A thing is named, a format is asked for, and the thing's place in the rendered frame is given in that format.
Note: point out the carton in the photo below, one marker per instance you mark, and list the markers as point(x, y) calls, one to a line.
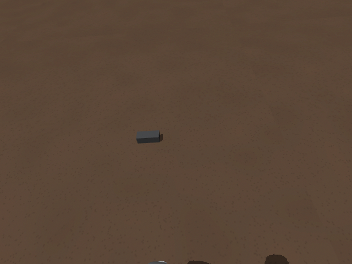
point(148, 136)

